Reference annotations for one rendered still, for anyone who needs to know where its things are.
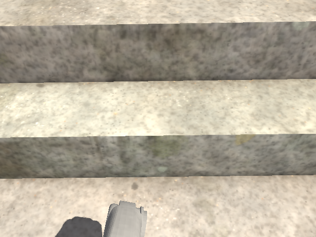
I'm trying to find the left robot thigh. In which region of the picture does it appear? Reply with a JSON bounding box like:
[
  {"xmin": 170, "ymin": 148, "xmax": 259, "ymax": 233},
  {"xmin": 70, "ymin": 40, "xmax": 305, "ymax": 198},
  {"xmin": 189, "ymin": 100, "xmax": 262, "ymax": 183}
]
[{"xmin": 104, "ymin": 200, "xmax": 147, "ymax": 237}]

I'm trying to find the left robot shin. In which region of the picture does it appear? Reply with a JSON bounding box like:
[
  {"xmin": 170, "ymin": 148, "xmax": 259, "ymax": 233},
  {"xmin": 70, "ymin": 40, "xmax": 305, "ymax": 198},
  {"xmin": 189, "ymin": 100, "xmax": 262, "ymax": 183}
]
[{"xmin": 103, "ymin": 203, "xmax": 118, "ymax": 237}]

